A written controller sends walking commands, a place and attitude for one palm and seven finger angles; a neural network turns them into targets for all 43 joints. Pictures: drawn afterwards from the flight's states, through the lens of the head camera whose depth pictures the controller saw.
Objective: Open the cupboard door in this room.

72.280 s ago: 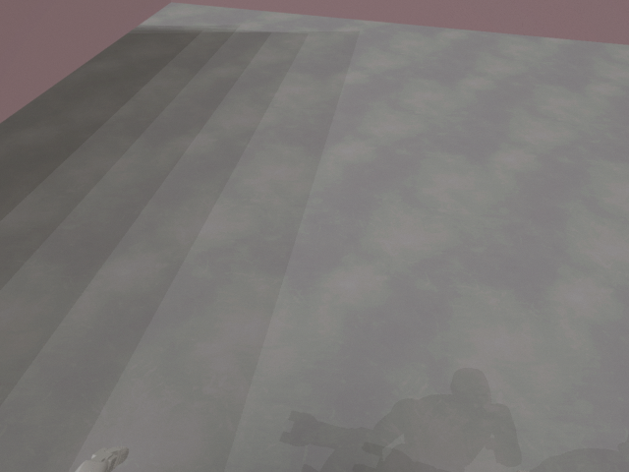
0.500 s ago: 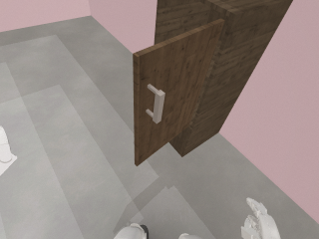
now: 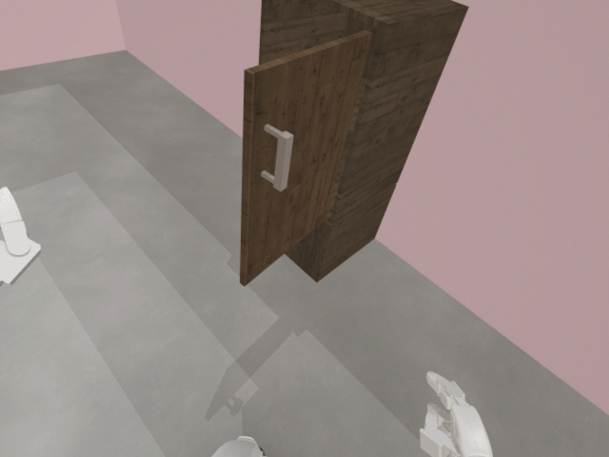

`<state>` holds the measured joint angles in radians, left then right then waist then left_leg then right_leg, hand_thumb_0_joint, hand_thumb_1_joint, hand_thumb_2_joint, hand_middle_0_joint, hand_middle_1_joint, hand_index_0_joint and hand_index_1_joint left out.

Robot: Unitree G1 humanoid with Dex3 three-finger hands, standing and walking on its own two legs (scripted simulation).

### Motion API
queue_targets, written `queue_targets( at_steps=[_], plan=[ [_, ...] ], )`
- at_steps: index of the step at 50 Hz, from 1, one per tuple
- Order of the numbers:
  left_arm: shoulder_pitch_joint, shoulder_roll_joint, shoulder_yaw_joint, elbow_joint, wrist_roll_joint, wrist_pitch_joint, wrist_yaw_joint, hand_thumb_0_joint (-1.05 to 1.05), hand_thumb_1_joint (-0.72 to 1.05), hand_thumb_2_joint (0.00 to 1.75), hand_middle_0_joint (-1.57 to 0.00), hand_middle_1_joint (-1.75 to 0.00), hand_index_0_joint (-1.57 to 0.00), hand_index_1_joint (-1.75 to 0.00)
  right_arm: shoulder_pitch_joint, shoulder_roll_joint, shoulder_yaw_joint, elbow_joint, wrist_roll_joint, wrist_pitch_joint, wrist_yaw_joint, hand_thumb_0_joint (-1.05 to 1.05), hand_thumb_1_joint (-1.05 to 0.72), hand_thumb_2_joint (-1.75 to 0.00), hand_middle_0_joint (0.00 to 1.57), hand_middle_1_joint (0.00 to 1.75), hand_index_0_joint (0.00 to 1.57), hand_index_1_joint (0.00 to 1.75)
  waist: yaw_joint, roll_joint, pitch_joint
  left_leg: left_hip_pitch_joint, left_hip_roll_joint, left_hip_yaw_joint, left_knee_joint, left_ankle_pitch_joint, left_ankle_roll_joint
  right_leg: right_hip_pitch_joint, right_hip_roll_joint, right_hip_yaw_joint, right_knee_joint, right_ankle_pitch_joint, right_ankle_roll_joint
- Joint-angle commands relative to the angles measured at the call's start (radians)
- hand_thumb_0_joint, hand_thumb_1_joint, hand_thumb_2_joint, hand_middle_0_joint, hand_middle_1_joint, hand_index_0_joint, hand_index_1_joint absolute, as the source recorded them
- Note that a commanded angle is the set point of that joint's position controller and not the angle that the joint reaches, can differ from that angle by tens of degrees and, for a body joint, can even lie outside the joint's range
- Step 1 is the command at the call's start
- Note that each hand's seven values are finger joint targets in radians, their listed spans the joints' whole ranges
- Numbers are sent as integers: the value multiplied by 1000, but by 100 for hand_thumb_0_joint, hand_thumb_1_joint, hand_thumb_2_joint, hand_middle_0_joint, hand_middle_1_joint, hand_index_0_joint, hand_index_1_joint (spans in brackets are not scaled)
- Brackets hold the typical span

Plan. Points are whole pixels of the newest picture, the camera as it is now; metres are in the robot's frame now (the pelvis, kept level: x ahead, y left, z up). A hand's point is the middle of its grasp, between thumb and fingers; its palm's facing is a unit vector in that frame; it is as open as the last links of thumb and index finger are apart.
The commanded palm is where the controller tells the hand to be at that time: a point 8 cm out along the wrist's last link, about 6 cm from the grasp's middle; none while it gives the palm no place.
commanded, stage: stop stepping back and stand still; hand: left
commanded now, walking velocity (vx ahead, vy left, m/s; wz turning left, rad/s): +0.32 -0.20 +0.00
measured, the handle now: (275, 158) +0.64 +0.09 +0.04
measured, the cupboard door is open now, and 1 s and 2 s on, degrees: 96 96 96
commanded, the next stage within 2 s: let the arm hang, fingers relaxed in 1.24 s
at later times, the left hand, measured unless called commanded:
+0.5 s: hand out of the picture +0.05 +0.30 +0.19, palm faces +0.47 -0.77 -0.43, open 7.4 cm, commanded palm -0.01 +0.33 +0.20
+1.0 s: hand out of the picture +0.08 +0.25 +0.19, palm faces +0.42 -0.77 -0.49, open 7.4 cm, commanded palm +0.02 +0.31 +0.20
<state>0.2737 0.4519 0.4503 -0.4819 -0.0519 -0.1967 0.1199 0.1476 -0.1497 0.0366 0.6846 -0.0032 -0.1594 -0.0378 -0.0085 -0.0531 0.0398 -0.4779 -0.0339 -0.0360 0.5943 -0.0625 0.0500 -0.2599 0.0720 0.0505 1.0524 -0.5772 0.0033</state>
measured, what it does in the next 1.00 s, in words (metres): walks backwards: right foot, then left foot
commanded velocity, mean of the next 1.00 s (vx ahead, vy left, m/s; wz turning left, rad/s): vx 0.16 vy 0.02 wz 0.00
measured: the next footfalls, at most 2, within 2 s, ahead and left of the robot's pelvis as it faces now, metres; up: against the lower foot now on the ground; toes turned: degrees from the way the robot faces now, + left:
right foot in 0.16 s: -0.01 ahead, -0.06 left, +0.02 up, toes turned -7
left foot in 0.38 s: -0.13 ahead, +0.17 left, +0.01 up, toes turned +4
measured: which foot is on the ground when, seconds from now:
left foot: down 0.00-0.12, up 0.14-0.36, down 0.38-0.64, up 0.66-0.96, down 0.98-1.00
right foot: up 0.00-0.14, down 0.16-0.36, up 0.38-0.64, down 0.66-1.00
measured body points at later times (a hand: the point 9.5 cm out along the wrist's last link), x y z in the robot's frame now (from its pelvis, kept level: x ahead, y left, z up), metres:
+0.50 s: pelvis -0.15 +0.03 +0.02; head -0.18 +0.04 +0.47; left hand +0.02 +0.34 +0.21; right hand -0.01 -0.20 -0.07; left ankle -0.17 +0.17 -0.71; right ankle -0.11 -0.06 -0.64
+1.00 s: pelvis -0.11 +0.00 +0.02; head -0.09 +0.00 +0.47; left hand +0.05 +0.29 +0.21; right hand +0.06 -0.26 -0.06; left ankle -0.06 +0.12 -0.71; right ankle -0.16 -0.09 -0.71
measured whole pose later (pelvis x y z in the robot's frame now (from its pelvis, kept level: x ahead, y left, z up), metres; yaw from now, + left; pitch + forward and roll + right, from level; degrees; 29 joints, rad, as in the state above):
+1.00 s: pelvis -0.11 +0.00 +0.02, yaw +2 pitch -1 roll +1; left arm 0.57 0.39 0.39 -0.51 -0.03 -0.25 0.15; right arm 0.21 -0.27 -0.06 0.62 0.00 -0.12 -0.08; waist 0.00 0.00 0.07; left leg -0.31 0.03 0.08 0.53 -0.18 0.02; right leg -0.17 -0.02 -0.11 0.58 -0.39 -0.03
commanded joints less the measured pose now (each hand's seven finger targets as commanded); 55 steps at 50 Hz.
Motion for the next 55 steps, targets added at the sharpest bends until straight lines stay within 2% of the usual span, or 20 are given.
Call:
queue_targets(
  at_steps=[1, 4, 5, 6, 8, 9, 11, 14, 16, 18, 19, 20, 30, 31, 33, 37, 40, 47, 51, 55],
  plan=[
    [220, 223, 177, -269, -14, -13, 3, 0, 90, 90, -20, -30, -20, -30, -106, -168, -70, -206, -16, -24, 5, 0, -90, -90, 20, 30, 20, 30, 60, 346, -160, -119, 157, -172, -636, -737, -220, 187, 118, -193, 47, 37, -38],
    [427, 203, 161, -454, -10, -36, 5, 0, 90, 90, -20, -30, -20, -30, -88, -140, -83, -243, -29, -4, 21, 0, -90, -90, 20, 30, 20, 30, 67, 399, -216, -239, 115, 50, -439, -570, -140, 412, 86, -204, -237, -46, -83],
    [472, 234, 189, -486, -4, -32, 11, 0, 90, 90, -20, -30, -20, -30, -73, -126, -84, -244, -20, 8, 20, 0, -90, -90, 20, 30, 20, 30, 82, 187, -205, -288, 58, 141, -74, -510, -119, 373, -35, -71, -473, -78, -130],
    [471, 250, 213, -500, 1, -19, 15, 0, 90, 90, -20, -30, -20, -30, -36, -116, -92, -225, 6, 21, 16, 0, -90, -90, 20, 30, 20, 30, 73, -213, -145, -132, -39, 141, 517, -424, -127, -44, -254, 142, -757, -73, -185],
    [252, 341, 266, -571, 14, -48, -10, 0, 90, 90, -20, -30, -20, -30, -18, -174, -113, -199, -1, 23, -15, 0, -90, -90, 20, 30, 20, 30, -30, -191, -60, -235, 13, -37, 967, -295, -103, -442, -463, 420, -950, -286, -228],
    [82, 425, 334, -504, -3, -76, -19, 0, 90, 90, -20, -30, -20, -30, -29, -167, -105, -178, -28, 15, -11, 0, -90, -90, 20, 30, 20, 30, -80, -150, -54, -61, 100, -45, 1017, -226, -111, -692, -468, 330, -971, -349, -223],
    [-65, 276, 206, -296, 30, -53, -5, 0, 90, 90, -20, -30, -20, -30, -16, -132, -89, -203, -18, 13, -27, 0, -90, -90, 20, 30, 20, 30, -86, -108, -116, 54, 97, 94, 762, -224, -82, -589, -317, 141, -942, -538, -103],
    [81, 201, 131, -41, 27, -50, 26, 0, 90, 90, -20, -30, -20, -30, -12, -163, -90, -138, -6, -14, -92, 0, -90, -90, 20, 30, 20, 30, -1, 152, -67, 103, 103, 132, 244, -454, -17, -309, -347, 205, -802, -264, -164],
    [83, 127, 54, -47, 25, -46, 35, 0, 90, 90, -20, -30, -20, -30, 45, -157, -68, -134, -5, -33, -96, 0, -90, -90, 20, 30, 20, 30, -26, 152, -127, 263, 46, 184, -159, -450, -7, -149, -247, 26, -605, -45, -87],
    [7, 91, 6, -139, 34, -72, 43, 0, 90, 90, -20, -30, -20, -30, 54, -200, -71, -183, -11, -48, -81, 0, -90, -90, 20, 30, 20, 30, -35, 456, -20, 329, 354, -356, -397, -716, 110, -400, -52, -142, -81, 57, 14],
    [-30, 108, 4, -163, 50, -85, 28, 0, 90, 90, -20, -30, -20, -30, 32, -190, -66, -195, -10, -53, -62, 0, -90, -90, 20, 30, 20, 30, -39, 345, 62, 206, 496, -513, -481, -731, 206, -478, -100, -67, 120, 139, 18],
    [33, 150, 64, -142, 62, -81, 20, 0, 90, 90, -20, -30, -20, -30, -11, -206, -99, -195, -5, -52, -47, 0, -90, -90, 20, 30, 20, 30, 4, 158, 17, 179, 480, -362, -444, -511, 201, -423, -100, -41, 217, 211, 18],
    [162, 173, 132, -236, 44, -67, 55, 0, 90, 90, -20, -30, -20, -30, -2, -161, -88, -174, -21, -7, -55, 0, -90, -90, 20, 30, 20, 30, 16, 310, -80, -15, 238, 26, -186, -516, 52, 202, -49, -214, -483, 121, -19],
    [185, 167, 125, -183, 45, -53, 56, 0, 90, 90, -20, -30, -20, -30, 2, -149, -85, -169, -9, 1, -53, 0, -90, -90, 20, 30, 20, 30, 17, 174, -97, -65, 176, 79, 34, -472, 29, 261, -108, -99, -586, 105, -58],
    [164, 217, 160, -107, 28, -38, 58, 0, 90, 90, -20, -30, -20, -30, -36, -158, -99, -184, 17, 4, -59, 0, -90, -90, 20, 30, 20, 30, 16, -222, -77, -309, 33, 50, 598, -477, -31, 256, -480, 542, -809, 244, -225],
    [248, 122, 121, -46, 22, -85, 33, 0, 90, 90, -20, -30, -20, -30, -24, -157, -99, -141, 5, 19, -36, 0, -90, -90, 20, 30, 20, 30, -8, 1, -64, -226, 103, 7, 625, -253, -70, 134, -398, 249, -729, 552, -193],
    [230, 99, 82, -49, 17, -108, 36, 0, 90, 90, -20, -30, -20, -30, -38, -147, -84, -153, 8, 27, -39, 0, -90, -90, 20, 30, 20, 30, -14, -99, -66, -108, 92, 79, 379, -188, -62, 126, -333, 17, -690, 783, -132],
    [238, 173, 134, -274, 13, -123, 67, 0, 90, 90, -20, -30, -20, -30, -23, -163, -99, -205, 0, -17, -49, 0, -90, -90, 20, 30, 20, 30, 12, 39, -119, 252, 42, 137, -111, -26, -34, 125, -305, 3, -605, 729, -86],
    [283, 167, 152, -244, 8, -119, 66, 0, 90, 90, -20, -30, -20, -30, -3, -197, -113, -233, 16, -8, -46, 0, -90, -90, 20, 30, 20, 30, 24, 277, -170, 419, 287, -148, -181, 391, 81, -47, -113, -85, -370, 212, 17],
    [290, 146, 152, -165, 17, -105, 49, 0, 90, 90, -20, -30, -20, -30, 13, -179, -97, -215, 18, -7, -34, 0, -90, -90, 20, 30, 20, 30, 11, 252, -134, 299, 242, -31, -175, 287, 32, 64, -102, -98, -547, 248, 6]
  ],
)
